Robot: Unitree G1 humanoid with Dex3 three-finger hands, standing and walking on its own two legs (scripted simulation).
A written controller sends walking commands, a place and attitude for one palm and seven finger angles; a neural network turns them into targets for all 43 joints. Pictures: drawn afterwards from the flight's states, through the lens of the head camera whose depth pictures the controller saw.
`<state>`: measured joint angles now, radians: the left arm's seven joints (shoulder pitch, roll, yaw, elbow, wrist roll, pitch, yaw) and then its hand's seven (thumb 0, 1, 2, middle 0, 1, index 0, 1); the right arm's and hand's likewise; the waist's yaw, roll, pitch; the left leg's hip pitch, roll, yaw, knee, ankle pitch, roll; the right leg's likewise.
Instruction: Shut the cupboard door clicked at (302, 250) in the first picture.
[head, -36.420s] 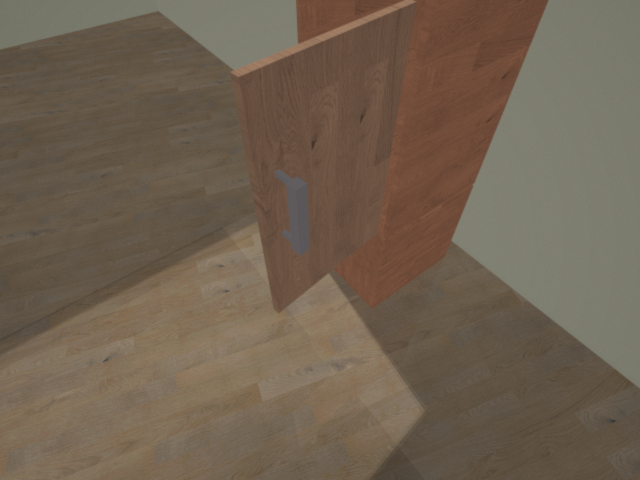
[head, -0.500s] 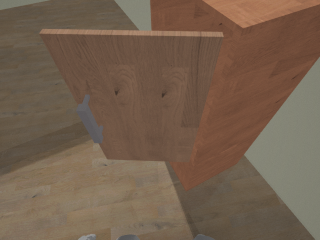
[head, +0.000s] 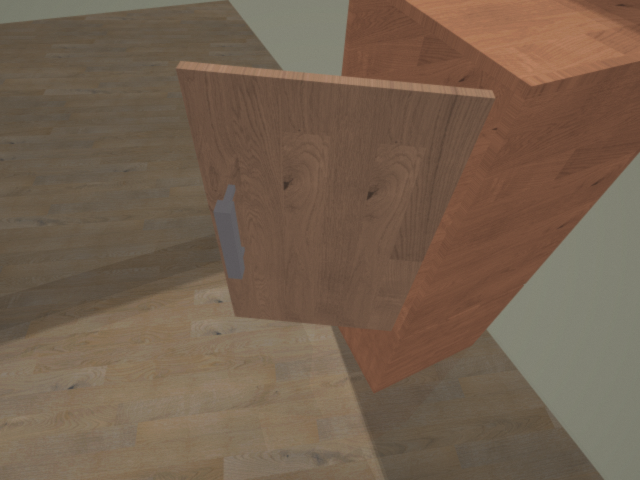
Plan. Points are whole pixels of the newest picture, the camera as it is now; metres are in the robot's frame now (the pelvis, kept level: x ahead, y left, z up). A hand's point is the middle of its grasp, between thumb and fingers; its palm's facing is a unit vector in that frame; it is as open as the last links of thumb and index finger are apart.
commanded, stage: come to a stop and stand still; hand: left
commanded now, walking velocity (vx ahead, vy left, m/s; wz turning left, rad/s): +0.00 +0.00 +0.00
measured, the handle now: (233, 233) +0.46 +0.17 -0.01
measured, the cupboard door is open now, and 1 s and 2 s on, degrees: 61 61 61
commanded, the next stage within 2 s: look again from close up in 0.44 s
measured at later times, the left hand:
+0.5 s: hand out of the picture -0.05 +0.13 -0.18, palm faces +0.03 -0.99 -0.13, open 7.4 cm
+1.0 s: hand out of the picture +0.00 +0.16 -0.18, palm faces +0.01 -0.98 -0.18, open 7.4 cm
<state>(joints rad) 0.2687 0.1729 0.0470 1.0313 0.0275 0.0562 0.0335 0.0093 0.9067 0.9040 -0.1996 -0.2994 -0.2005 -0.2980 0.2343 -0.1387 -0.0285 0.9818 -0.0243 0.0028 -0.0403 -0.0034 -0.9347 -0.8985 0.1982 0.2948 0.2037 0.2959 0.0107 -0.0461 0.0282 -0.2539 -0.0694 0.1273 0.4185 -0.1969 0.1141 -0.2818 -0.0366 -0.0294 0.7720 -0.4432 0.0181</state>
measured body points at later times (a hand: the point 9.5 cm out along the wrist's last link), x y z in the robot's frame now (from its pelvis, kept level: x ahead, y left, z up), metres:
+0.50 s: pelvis -0.03 -0.01 +0.00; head -0.02 +0.00 +0.45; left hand -0.05 +0.18 -0.17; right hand -0.07 -0.22 -0.16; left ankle +0.02 +0.05 -0.74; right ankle -0.07 -0.12 -0.74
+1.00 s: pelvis -0.01 -0.01 +0.00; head +0.00 +0.01 +0.45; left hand +0.00 +0.21 -0.17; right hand +0.01 -0.24 -0.15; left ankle +0.02 +0.05 -0.74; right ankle -0.07 -0.12 -0.74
